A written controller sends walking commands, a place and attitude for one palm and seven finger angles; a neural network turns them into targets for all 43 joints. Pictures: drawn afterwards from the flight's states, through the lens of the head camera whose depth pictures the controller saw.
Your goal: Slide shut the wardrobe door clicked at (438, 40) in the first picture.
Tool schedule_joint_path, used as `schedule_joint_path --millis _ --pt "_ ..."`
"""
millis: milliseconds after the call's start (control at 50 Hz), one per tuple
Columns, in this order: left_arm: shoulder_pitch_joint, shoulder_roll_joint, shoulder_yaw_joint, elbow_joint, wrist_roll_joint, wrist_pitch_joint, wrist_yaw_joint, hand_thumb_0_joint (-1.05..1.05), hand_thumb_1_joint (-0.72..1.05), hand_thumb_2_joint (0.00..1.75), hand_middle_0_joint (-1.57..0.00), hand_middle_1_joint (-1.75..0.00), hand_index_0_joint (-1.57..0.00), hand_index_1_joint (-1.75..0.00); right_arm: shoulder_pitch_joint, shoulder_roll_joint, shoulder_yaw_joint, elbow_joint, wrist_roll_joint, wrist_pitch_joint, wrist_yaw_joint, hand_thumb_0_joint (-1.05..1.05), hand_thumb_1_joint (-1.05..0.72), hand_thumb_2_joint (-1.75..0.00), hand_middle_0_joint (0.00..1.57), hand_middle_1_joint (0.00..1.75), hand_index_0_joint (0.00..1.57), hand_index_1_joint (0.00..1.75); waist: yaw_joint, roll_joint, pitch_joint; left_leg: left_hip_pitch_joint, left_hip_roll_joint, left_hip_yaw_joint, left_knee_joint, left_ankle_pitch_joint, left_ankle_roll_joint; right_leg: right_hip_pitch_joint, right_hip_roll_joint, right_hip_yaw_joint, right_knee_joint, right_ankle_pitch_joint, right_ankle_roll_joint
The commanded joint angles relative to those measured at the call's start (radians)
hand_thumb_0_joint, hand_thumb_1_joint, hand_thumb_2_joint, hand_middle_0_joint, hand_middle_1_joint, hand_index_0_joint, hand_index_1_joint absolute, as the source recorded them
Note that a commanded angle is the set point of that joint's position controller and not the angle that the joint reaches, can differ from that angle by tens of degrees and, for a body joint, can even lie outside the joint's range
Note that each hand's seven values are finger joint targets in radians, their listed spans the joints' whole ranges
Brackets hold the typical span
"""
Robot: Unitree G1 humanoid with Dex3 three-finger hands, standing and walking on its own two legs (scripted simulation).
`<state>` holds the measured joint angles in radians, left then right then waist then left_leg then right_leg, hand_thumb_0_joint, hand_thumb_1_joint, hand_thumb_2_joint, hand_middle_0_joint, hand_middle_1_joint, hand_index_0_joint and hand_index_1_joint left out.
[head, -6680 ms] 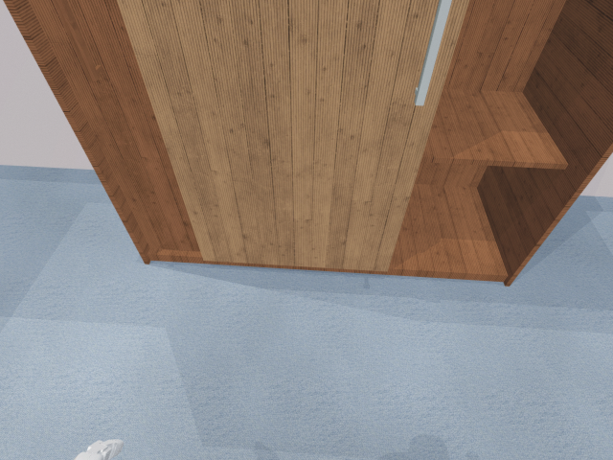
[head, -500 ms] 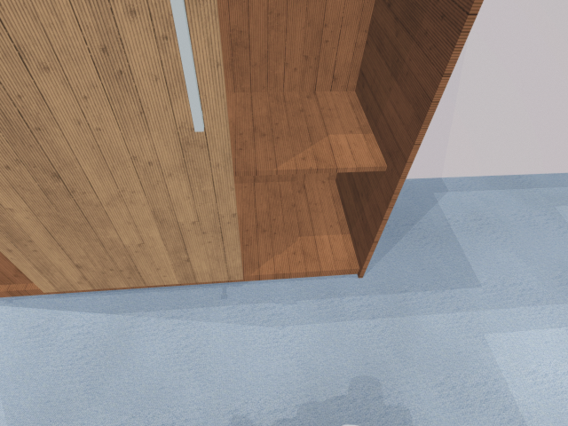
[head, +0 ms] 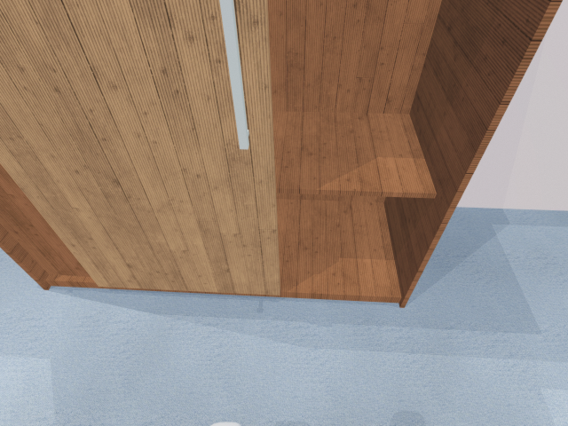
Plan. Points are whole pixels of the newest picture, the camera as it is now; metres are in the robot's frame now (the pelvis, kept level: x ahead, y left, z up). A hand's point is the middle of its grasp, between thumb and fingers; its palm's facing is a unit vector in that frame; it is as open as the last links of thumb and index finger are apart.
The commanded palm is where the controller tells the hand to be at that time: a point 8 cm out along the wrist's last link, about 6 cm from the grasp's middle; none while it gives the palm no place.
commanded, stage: take the last steps up to it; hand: left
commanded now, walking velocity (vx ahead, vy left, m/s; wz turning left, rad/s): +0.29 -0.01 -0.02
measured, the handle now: (237, 75) +0.69 +0.15 +0.17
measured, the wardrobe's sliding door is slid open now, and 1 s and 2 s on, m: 0.47 0.47 0.47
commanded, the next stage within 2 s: come to a stop and stand still in 0.44 s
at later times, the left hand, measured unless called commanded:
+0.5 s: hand (171, 378) +0.23 +0.23 -0.17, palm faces -0.01 -0.98 -0.19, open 7.4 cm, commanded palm none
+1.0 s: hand (183, 350) +0.28 +0.22 -0.18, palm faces -0.01 -0.96 -0.26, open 7.3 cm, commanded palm none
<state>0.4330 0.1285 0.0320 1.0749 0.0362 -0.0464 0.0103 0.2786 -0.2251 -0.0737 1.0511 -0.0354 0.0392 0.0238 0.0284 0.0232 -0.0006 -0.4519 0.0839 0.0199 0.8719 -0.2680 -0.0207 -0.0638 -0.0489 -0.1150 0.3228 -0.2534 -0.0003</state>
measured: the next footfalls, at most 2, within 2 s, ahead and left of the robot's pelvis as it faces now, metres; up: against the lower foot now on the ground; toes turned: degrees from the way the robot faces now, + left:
left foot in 0.12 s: +0.11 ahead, +0.15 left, +0.00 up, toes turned +6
right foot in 0.60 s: +0.27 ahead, -0.04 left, +0.00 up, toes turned -3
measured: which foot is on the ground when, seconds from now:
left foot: up 0.00-0.10, down 0.12-0.62, up 0.64-1.00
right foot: down 0.00-0.14, up 0.16-0.58, down 0.60-1.00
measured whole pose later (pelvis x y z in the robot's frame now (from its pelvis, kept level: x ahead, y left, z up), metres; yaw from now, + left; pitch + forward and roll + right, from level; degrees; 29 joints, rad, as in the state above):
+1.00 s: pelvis +0.19 +0.04 -0.01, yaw -3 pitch +0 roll +1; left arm 0.16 0.17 0.04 0.98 0.04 0.03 0.05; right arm 0.18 -0.20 -0.06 0.97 -0.02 0.05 -0.01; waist 0.02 0.01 0.06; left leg -0.36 0.01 0.02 0.85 -0.47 -0.04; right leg -0.38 -0.06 -0.10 0.49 -0.12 -0.03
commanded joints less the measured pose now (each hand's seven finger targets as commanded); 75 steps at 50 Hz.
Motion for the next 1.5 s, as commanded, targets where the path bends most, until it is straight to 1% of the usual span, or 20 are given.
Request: schedule_joint_path --millis 0,80,120,140,260,500,540,560,600,620,700,760,920,940,960,1020,1060,1100,1260,1480 --pt "0.063 0.18 0.037 0.0 0.0 -0.018 0.009 0.0 0.9 0.9 -0.2 -0.3 -0.2 -0.3 -0.152 0.012 0.014 -0.113 0.014 -0.058 0.008 0.0 -0.9 -0.9 0.2 0.3 0.2 0.3 0.029 -0.199 0.116 -0.01 -0.02 0.073 -0.19 -0.069 0.017 -0.062 -0.245 0.196 -0.143 -0.053 -0.139" --pt "0.037 0.137 0.033 0.018 -0.014 -0.004 0.005 0.0 0.9 0.9 -0.2 -0.3 -0.2 -0.3 0.077 -0.043 0.007 -0.025 0.013 -0.09 -0.016 0.0 -0.9 -0.9 0.2 0.3 0.2 0.3 -0.077 -0.042 0.028 0.467 -0.036 0.087 -0.452 0.011 0.032 -0.268 -0.133 0.082 0.159 -0.002 -0.07" --pt "-0.001 0.061 0.015 -0.034 -0.017 -0.002 -0.002 0.0 0.9 0.9 -0.2 -0.3 -0.2 -0.3 0.301 -0.209 -0.029 0.019 0.006 -0.089 -0.038 0.0 -0.9 -0.9 0.2 0.3 0.2 0.3 -0.151 0.266 -0.037 0.617 0.343 -0.419 -0.642 -0.095 0.164 -0.565 0.022 -0.008 0.647 -0.333 -0.008" --pt "-0.053 0.084 0.021 -0.046 -0.012 0.005 0.004 0.0 0.9 0.9 -0.2 -0.3 -0.2 -0.3 0.27 -0.188 -0.021 0.027 0.005 -0.086 -0.048 0.0 -0.9 -0.9 0.2 0.3 0.2 0.3 -0.147 0.249 -0.015 0.552 0.355 -0.434 -0.683 -0.167 0.19 -0.602 -0.01 0.066 0.792 -0.314 -0.023" --pt "-0.02 0.047 0.032 0.004 -0.006 0.028 -0.021 0.0 0.9 0.9 -0.2 -0.3 -0.2 -0.3 0.081 -0.017 0.018 -0.018 0.017 -0.117 -0.057 0.0 -0.9 -0.9 0.2 0.3 0.2 0.3 -0.023 0.089 0.096 0.32 0.199 -0.057 -0.697 0.242 0.166 -0.515 -0.077 0.077 0.784 -0.004 0.01" --pt "-0.269 0.079 0.033 -0.107 -0.017 0.032 -0.025 0.0 0.9 0.9 -0.2 -0.3 -0.2 -0.3 0.143 -0.049 0.007 0.032 0.002 -0.096 -0.057 0.0 -0.9 -0.9 0.2 0.3 0.2 0.3 -0.053 0.077 0.146 0.352 0.213 0.003 -0.59 0.44 0.172 -0.395 -0.031 0.023 0.351 0.027 -0.026" --pt "-0.166 0.088 0.036 -0.077 -0.013 0.021 -0.019 0.0 0.9 0.9 -0.2 -0.3 -0.2 -0.3 0.13 -0.05 0.014 0.039 0.007 -0.089 -0.059 0.0 -0.9 -0.9 0.2 0.3 0.2 0.3 0.004 0.033 0.1 0.302 0.171 0.041 -0.447 0.501 0.137 -0.192 0.013 -0.011 0.244 0.105 -0.033" --pt "-0.057 0.124 0.041 -0.043 -0.011 0.006 -0.011 0.0 0.9 0.9 -0.2 -0.3 -0.2 -0.3 0.127 -0.04 0.02 0.043 0.016 -0.09 -0.057 0.0 -0.9 -0.9 0.2 0.3 0.2 0.3 0.051 -0.017 0.021 0.277 0.114 0.073 -0.301 0.477 0.094 -0.038 -0.01 0.022 0.168 0.269 -0.033" --pt "0.03 0.253 0.048 -0.015 -0.024 -0.009 0.014 0.0 0.9 0.9 -0.2 -0.3 -0.2 -0.3 0.227 0.02 0.031 0.039 0.04 -0.078 -0.06 0.0 -0.9 -0.9 0.2 0.3 0.2 0.3 0.019 -0.19 -0.177 0.137 -0.062 0.066 0.109 -0.327 0.007 0.159 -0.385 0.375 0.124 1.092 -0.204" --pt "-0.038 0.26 0.048 -0.033 -0.028 -0.012 0.02 0.0 0.9 0.9 -0.2 -0.3 -0.2 -0.3 0.219 0.011 0.027 0.045 0.043 -0.062 -0.065 0.0 -0.9 -0.9 0.2 0.3 0.2 0.3 0.006 -0.215 -0.225 0.165 -0.044 -0.026 0.167 -0.355 0.009 0.101 -0.379 0.369 0.107 1.098 -0.238" --pt "-0.216 0.193 0.034 -0.078 -0.018 0.024 0.044 0.0 0.9 0.9 -0.2 -0.3 -0.2 -0.3 0.127 0.039 0.023 0.042 0.038 -0.012 -0.063 0.0 -0.9 -0.9 0.2 0.3 0.2 0.3 -0.022 -0.068 -0.067 0.123 -0.027 -0.042 0.176 -0.265 -0.007 -0.128 -0.312 0.23 0.063 0.799 -0.209" --pt "-0.24 0.195 0.044 -0.097 -0.013 0.035 0.041 0.0 0.9 0.9 -0.2 -0.3 -0.2 -0.3 0.12 0.03 0.01 0.024 0.025 0.017 -0.05 0.0 -0.9 -0.9 0.2 0.3 0.2 0.3 -0.028 -0.127 -0.042 0.096 -0.051 -0.03 0.209 -0.202 -0.023 -0.212 -0.29 0.217 0.007 0.601 -0.186" --pt "-0.242 0.227 0.062 -0.129 0.003 0.054 0.036 0.0 0.9 0.9 -0.2 -0.3 -0.2 -0.3 0.033 0.009 0.006 -0.058 0.021 0.004 -0.032 0.0 -0.9 -0.9 0.2 0.3 0.2 0.3 -0.005 -0.198 -0.071 0.113 -0.06 -0.003 -0.009 -0.174 -0.018 -0.194 -0.254 0.248 -0.052 0.154 -0.178" --pt "-0.199 0.278 0.047 -0.159 0.002 0.045 0.073 0.0 0.9 0.9 -0.2 -0.3 -0.2 -0.3 0.079 -0.073 -0.016 -0.138 0.027 -0.015 -0.028 0.0 -0.9 -0.9 0.2 0.3 0.2 0.3 -0.057 -0.104 -0.268 0.104 -0.107 0.062 -0.012 -0.255 -0.037 0.039 -0.299 0.372 0.043 0.46 -0.166" --pt "-0.208 0.297 0.057 -0.194 0.001 0.052 0.072 0.0 0.9 0.9 -0.2 -0.3 -0.2 -0.3 0.04 -0.033 -0.009 -0.178 0.026 -0.019 -0.028 0.0 -0.9 -0.9 0.2 0.3 0.2 0.3 -0.026 -0.042 -0.27 0.13 -0.056 0.016 -0.123 -0.249 -0.007 -0.016 -0.282 0.33 0.117 0.215 -0.187" --pt "-0.233 0.197 0.024 -0.199 -0.018 0.077 0.048 0.0 0.9 0.9 -0.2 -0.3 -0.2 -0.3 0.067 -0.048 0.011 -0.207 0.013 -0.024 -0.03 0.0 -0.9 -0.9 0.2 0.3 0.2 0.3 -0.069 0.065 0.014 0.236 -0.028 -0.018 -0.521 -0.077 0.039 -0.38 -0.094 0.138 0.215 -0.206 -0.047" --pt "-0.184 0.143 0.022 -0.212 -0.024 0.085 0.034 0.0 0.9 0.9 -0.2 -0.3 -0.2 -0.3 -0.035 -0.132 0.003 -0.276 -0.001 -0.02 -0.031 0.0 -0.9 -0.9 0.2 0.3 0.2 0.3 -0.022 0.129 0.125 -0.057 0.187 -0.255 -0.65 -0.229 0.158 -0.313 0.026 0.051 0.38 -0.151 -0.007" --pt "-0.173 0.153 0.013 -0.199 -0.009 0.091 0.024 0.0 0.9 0.9 -0.2 -0.3 -0.2 -0.3 -0.103 -0.103 0.018 -0.272 0.002 -0.026 -0.035 0.0 -0.9 -0.9 0.2 0.3 0.2 0.3 -0.005 0.221 0.153 -0.091 0.112 -0.201 -0.651 -0.19 0.146 -0.291 0.04 0.093 0.498 -0.106 -0.012" --pt "-0.146 0.183 -0.006 -0.165 -0.02 0.03 0.016 0.0 0.9 0.9 -0.2 -0.3 -0.2 -0.3 0.016 -0.077 0.041 -0.19 0.021 -0.042 -0.038 0.0 -0.9 -0.9 0.2 0.3 0.2 0.3 -0.058 -0.126 0.043 0.197 -0.022 -0.094 -0.501 -0.133 0.075 -0.289 -0.049 0.288 0.064 -0.123 -0.066" --pt "-0.101 0.13 -0.02 -0.073 -0.02 0.032 0.023 0.0 0.9 0.9 -0.2 -0.3 -0.2 -0.3 0.033 -0.07 0.061 -0.073 0.021 -0.07 -0.044 0.0 -0.9 -0.9 0.2 0.3 0.2 0.3 -0.024 0.016 0.067 0.166 0.028 -0.137 -0.663 -0.11 0.069 -0.17 -0.025 0.196 0.106 0.046 -0.041"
